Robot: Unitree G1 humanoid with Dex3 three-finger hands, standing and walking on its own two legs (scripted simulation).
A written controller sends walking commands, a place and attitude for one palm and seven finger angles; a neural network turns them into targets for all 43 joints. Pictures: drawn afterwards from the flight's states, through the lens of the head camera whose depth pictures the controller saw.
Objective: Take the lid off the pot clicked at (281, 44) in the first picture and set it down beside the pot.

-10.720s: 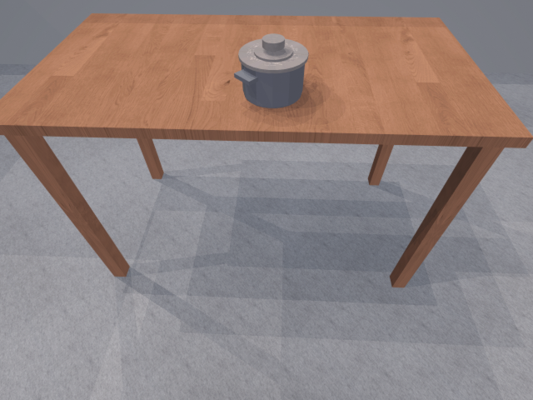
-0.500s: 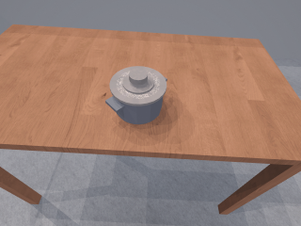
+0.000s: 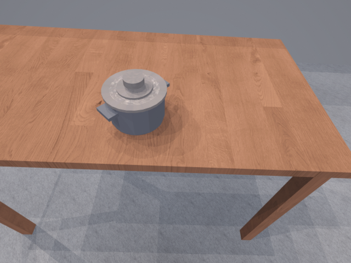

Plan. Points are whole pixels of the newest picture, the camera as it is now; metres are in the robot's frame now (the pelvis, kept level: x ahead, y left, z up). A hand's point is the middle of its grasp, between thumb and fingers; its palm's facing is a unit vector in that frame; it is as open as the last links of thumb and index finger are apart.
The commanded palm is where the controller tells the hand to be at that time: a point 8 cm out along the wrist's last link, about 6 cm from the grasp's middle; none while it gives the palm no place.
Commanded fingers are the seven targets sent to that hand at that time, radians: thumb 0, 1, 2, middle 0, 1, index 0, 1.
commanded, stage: come to a stop and stand still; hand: left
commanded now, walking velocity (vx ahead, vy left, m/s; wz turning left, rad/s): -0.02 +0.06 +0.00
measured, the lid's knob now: (133, 79) +0.50 +0.12 +0.15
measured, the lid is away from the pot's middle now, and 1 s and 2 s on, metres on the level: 0.00 0.00 0.00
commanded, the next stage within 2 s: look again from close up in 0.60 s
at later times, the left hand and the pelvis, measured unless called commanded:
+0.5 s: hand out of the picture -0.01 +0.18 -0.18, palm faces +0.06 -0.97 -0.22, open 7.4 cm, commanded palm none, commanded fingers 0.00 0.90 0.90 -0.20 -0.30 -0.20 -0.30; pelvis -0.03 +0.00 -0.02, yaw +1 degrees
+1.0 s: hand out of the picture -0.02 +0.18 -0.18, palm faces +0.05 -0.98 -0.20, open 7.4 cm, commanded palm none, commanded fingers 0.00 0.90 0.90 -0.20 -0.30 -0.20 -0.30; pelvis -0.01 +0.00 -0.01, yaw +2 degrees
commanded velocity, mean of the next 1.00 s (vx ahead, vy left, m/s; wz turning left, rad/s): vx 0.00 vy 0.00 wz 0.00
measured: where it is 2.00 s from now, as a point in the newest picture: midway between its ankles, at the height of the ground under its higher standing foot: outside the picture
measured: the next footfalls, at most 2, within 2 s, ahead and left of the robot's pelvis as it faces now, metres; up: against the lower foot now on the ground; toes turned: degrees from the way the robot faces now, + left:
right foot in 0.14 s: +0.01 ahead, -0.15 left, +0.00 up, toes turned +2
